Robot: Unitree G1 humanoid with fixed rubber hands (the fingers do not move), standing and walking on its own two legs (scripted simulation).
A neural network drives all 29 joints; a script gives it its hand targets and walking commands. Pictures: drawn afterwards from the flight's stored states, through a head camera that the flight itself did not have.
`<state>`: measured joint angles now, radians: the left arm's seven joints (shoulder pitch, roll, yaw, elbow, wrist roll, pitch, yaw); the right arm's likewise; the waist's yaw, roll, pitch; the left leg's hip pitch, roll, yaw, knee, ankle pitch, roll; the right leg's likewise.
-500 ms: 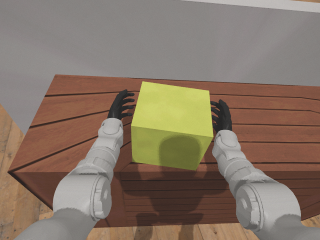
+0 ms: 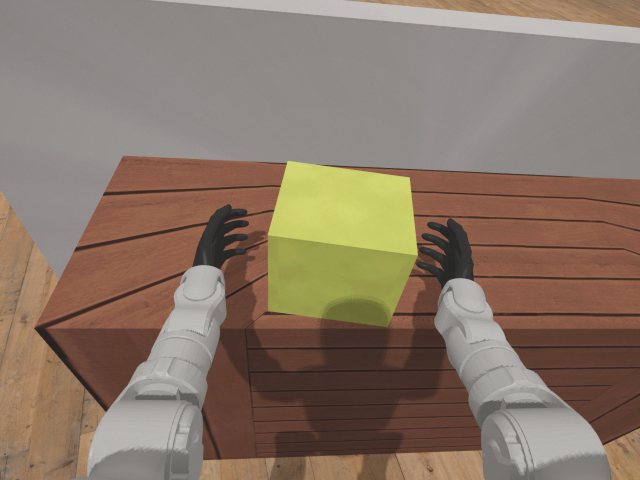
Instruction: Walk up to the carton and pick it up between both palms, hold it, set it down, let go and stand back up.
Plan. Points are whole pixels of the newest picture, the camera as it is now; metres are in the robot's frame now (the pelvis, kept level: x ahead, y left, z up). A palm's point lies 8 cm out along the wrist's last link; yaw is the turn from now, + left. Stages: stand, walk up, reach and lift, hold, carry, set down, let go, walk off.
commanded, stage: set down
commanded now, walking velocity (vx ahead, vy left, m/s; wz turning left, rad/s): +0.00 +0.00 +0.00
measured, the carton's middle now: (338, 245) +0.45 +0.02 +0.03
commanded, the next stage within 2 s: none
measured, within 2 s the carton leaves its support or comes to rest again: neither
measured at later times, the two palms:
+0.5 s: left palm (189, 315) +0.29 +0.20 +0.05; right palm (490, 330) +0.29 -0.17 +0.06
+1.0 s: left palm (157, 372) +0.22 +0.22 +0.04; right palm (505, 383) +0.23 -0.17 +0.06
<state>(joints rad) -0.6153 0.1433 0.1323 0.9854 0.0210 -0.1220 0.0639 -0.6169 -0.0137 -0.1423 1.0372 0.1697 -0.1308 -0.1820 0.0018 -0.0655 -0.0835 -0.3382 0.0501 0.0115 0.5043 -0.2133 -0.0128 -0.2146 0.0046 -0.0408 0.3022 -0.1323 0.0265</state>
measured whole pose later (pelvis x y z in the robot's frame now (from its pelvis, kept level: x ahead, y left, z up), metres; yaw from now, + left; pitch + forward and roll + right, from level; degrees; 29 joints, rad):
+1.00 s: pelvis +0.01 -0.02 +0.00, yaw +0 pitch +3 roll -1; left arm 0.27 0.20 0.11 -0.21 -0.06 0.28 -0.05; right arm 0.33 -0.02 0.09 -0.17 0.18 0.11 -0.23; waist 0.04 -0.06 -0.04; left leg -0.27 0.03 0.02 0.38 -0.16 -0.01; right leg -0.21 -0.01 -0.04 0.30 -0.15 0.02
